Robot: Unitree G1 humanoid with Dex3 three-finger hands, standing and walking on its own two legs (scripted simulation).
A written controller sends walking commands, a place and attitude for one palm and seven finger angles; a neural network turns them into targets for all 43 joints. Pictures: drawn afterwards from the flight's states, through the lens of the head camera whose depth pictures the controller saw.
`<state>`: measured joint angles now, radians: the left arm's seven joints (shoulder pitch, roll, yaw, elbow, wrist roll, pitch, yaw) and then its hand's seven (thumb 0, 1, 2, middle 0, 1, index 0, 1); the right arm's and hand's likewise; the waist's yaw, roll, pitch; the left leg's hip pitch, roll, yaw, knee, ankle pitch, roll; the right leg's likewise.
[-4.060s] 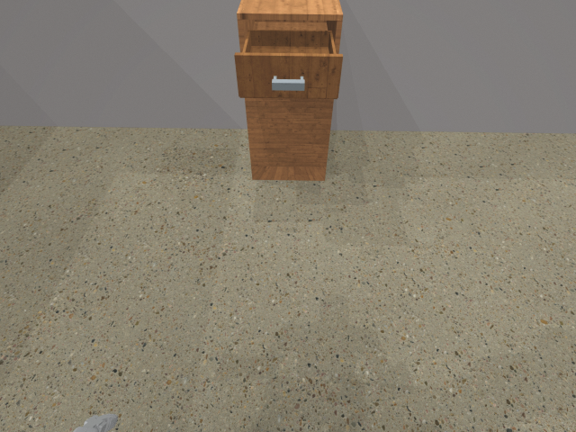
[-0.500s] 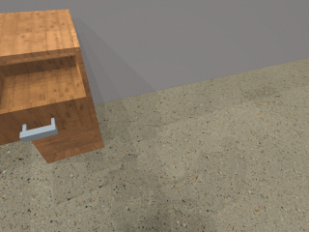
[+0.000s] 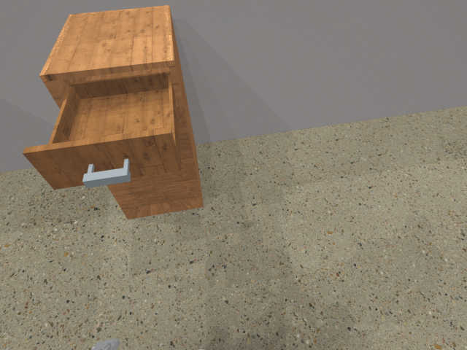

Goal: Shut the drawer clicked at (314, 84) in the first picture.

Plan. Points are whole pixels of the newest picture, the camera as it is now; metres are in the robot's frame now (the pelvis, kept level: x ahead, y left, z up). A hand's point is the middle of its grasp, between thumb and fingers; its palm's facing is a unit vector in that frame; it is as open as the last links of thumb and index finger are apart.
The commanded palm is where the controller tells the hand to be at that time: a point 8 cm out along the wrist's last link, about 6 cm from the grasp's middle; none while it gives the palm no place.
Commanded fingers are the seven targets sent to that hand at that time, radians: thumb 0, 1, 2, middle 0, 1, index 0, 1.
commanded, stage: turn to face it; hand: left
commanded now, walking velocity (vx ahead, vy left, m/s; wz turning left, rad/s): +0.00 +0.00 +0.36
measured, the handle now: (108, 171) +0.51 +0.34 -0.05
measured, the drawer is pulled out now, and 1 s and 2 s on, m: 0.30 0.30 0.30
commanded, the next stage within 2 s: take the last steps up to it in 0.18 s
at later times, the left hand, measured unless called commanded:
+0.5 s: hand out of the picture -0.11 +0.20 -0.18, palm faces +0.29 -0.93 -0.21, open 7.4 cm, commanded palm none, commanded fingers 0.00 0.90 0.90 -0.20 -0.30 -0.20 -0.30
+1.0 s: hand (129, 342) +0.16 +0.22 -0.16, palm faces +0.16 -0.97 -0.20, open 7.4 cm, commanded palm none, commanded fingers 0.00 0.90 0.90 -0.20 -0.30 -0.20 -0.30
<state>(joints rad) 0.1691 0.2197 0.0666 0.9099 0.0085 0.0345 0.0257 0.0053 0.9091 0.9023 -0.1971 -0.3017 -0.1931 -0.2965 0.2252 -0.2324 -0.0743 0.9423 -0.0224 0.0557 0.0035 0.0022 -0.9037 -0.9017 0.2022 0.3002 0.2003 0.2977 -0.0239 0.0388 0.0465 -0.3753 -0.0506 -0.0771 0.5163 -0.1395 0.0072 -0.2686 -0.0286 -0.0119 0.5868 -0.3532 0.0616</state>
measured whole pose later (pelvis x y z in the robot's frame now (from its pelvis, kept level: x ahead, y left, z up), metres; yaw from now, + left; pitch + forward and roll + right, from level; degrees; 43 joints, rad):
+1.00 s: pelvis +0.09 +0.03 -0.01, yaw +12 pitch -1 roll +1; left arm 0.12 0.17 0.04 1.01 0.02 -0.03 -0.02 0.01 0.91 0.90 -0.20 -0.30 -0.19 -0.30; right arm 0.51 -0.13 -0.02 1.17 -0.03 -0.04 -0.03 0.00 -0.91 -0.90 0.20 0.30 0.20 0.30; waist -0.06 0.02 0.07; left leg 0.07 0.00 0.07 0.43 -0.46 0.00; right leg -0.40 -0.05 -0.11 0.59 -0.19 -0.03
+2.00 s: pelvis +0.25 +0.05 +0.00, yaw +11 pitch -1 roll +2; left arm 0.19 0.18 0.05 1.04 0.02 0.02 0.04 0.00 0.91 0.90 -0.20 -0.30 -0.19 -0.30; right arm 0.21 -0.17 -0.05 1.08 -0.01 0.03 -0.03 0.00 -0.91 -0.90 0.20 0.30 0.20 0.30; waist 0.00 0.03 0.08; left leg -0.28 0.07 0.13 0.53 -0.24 -0.02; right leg -0.24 -0.03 -0.05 0.57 -0.31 -0.01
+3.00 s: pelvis +0.23 +0.06 +0.01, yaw +11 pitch +0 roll +1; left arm 0.24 0.15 0.03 1.14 0.01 -0.01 0.03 0.01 0.93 0.90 -0.20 -0.30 -0.19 -0.30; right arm 0.38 -0.07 0.00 1.16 -0.01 -0.02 -0.05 0.00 -0.90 -0.90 0.20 0.30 0.20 0.30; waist -0.02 0.01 0.04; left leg -0.12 0.01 0.04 0.45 -0.34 -0.01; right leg -0.25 -0.01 -0.04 0.51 -0.26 -0.02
